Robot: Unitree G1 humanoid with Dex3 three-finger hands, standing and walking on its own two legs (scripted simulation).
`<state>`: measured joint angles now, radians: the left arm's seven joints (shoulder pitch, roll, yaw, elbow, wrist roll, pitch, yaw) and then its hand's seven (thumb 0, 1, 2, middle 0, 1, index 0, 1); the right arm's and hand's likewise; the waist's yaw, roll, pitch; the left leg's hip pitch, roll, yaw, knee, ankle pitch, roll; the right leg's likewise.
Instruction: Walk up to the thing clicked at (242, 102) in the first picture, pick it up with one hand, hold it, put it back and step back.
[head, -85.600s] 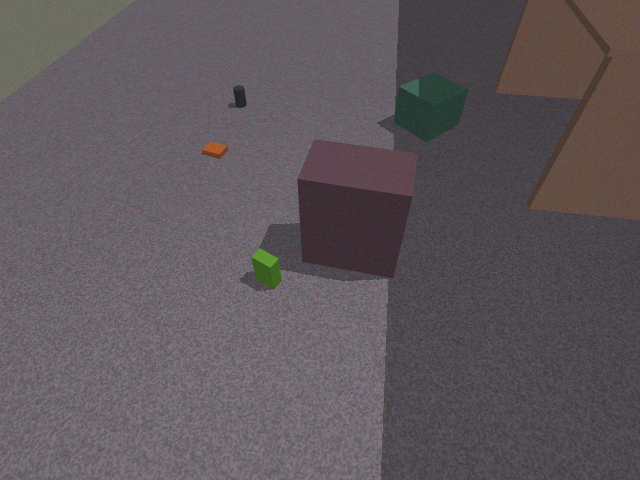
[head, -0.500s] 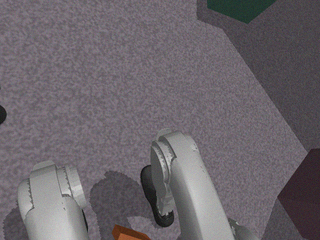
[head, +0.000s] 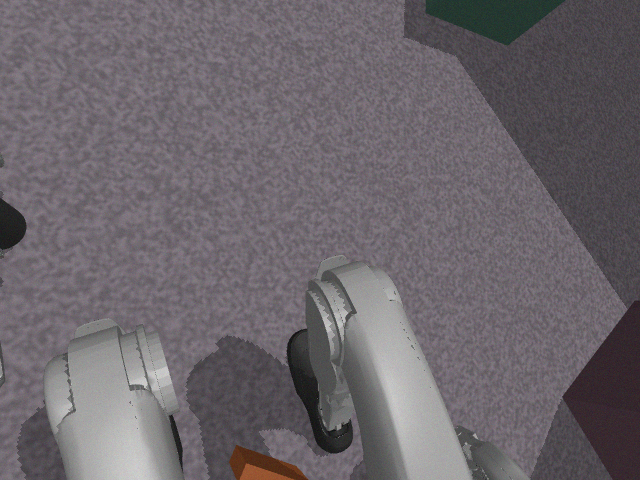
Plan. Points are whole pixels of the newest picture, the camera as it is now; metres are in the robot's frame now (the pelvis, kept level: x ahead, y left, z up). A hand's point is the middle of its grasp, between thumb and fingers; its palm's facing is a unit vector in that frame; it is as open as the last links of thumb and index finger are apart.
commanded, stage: open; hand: left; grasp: from above
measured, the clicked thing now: out of the picture +0.46 +0.30 -0.25
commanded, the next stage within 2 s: withdraw in 0.02 s
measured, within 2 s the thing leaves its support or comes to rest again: neither
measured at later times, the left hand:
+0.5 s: hand out of the picture +0.47 +0.32 -0.12, palm faces -0.33 -0.06 -0.94, open 14.1 cm
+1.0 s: hand out of the picture +0.44 +0.31 -0.06, palm faces -0.49 -0.07 -0.87, open 13.7 cm
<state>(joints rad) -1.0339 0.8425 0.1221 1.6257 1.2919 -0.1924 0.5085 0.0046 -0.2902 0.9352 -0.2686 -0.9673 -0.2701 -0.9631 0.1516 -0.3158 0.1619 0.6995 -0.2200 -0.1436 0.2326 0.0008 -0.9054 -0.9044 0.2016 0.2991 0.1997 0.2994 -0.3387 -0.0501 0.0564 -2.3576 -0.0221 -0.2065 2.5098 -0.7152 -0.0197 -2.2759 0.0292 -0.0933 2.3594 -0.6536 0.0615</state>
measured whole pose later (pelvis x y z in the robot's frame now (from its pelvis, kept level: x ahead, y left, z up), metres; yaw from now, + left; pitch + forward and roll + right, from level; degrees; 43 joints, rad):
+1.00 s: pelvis -0.02 -0.01 +0.08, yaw +5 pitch +34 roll -7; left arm -1.05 0.73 -0.05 1.40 1.21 -0.20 0.20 0.00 -0.47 0.97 -0.17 -0.93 -0.16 -0.95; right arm 0.18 -0.33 0.07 0.67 -0.09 0.02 0.08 0.00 -0.92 -0.91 0.20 0.30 0.20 0.30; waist -0.25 0.00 -0.10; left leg -2.18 -0.02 -0.12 2.22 -0.64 -0.01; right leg -2.13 0.00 -0.04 2.13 -0.61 0.04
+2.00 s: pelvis +0.01 -0.01 +0.25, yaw +9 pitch +28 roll -4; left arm -0.11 0.38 0.00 0.34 0.33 0.21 0.06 0.01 0.86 0.89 -0.21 -0.30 -0.21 -0.30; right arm 0.07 -0.25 0.00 0.56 0.04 -0.03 -0.02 0.01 -0.90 -0.90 0.20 0.30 0.20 0.30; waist -0.06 0.03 -0.20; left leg -1.56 0.01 -0.09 1.69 -0.62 -0.02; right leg -1.52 -0.01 -0.04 1.63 -0.59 0.03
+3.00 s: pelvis +0.08 +0.00 +0.40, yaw +12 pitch +10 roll -3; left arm 0.51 0.22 0.03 -0.14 -0.05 0.45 0.02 0.02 0.90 0.90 -0.20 -0.30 -0.20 -0.30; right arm 0.28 -0.22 0.04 0.52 0.01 -0.23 -0.18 0.01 -0.90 -0.90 0.20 0.30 0.20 0.30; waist -0.04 0.04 -0.15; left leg -0.70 0.02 -0.08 1.02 -0.50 -0.02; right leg -0.65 -0.01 -0.05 0.94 -0.46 0.02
